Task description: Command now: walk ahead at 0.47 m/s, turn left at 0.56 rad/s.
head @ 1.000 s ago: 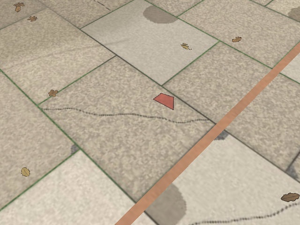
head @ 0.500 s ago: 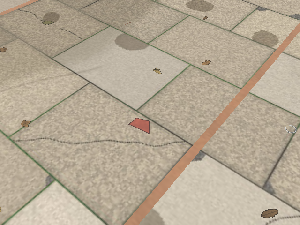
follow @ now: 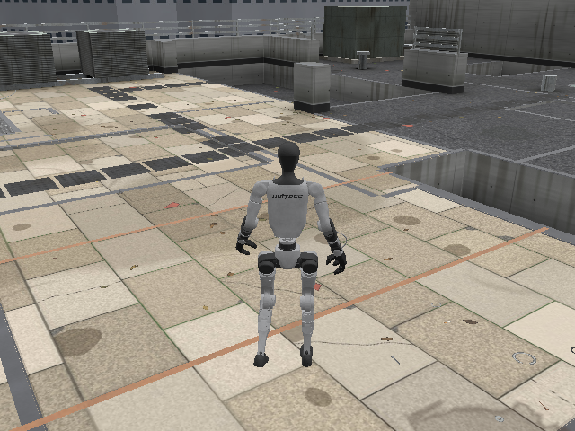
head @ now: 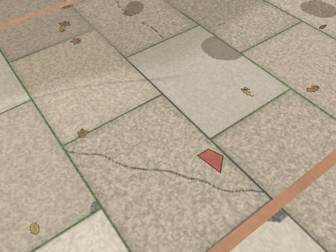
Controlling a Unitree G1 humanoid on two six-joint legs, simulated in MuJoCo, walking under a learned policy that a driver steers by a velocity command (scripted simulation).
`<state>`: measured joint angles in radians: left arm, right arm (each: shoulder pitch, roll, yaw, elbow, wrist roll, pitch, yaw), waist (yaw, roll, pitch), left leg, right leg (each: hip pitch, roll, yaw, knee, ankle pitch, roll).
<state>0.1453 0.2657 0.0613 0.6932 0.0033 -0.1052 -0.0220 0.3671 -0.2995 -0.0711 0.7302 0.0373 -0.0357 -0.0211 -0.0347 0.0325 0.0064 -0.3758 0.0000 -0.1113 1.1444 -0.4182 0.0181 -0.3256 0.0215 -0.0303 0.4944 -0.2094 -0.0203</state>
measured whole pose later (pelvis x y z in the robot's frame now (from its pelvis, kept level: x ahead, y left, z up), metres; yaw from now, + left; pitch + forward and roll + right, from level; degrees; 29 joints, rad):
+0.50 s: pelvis +0.26 +0.08 -0.01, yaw +17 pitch +1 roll -1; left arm 0.26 0.31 0.05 0.79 -0.03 -0.10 -0.01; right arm 0.17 -0.30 -0.06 0.61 0.02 -0.04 0.04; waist 0.03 -0.01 0.08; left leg -0.44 -0.07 0.03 0.59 -0.18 0.09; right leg -0.32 -0.06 0.01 1.21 -0.43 0.00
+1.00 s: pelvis +0.56 +0.12 -0.01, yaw +20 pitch +2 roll +0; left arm 0.09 0.28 0.04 0.71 -0.01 -0.10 -0.05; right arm 0.37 -0.31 -0.05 0.80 0.01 -0.05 0.00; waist -0.04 0.01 0.03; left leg -0.18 -0.04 -0.08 0.96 -0.47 0.03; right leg -0.47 0.03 -0.04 0.57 -0.15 -0.06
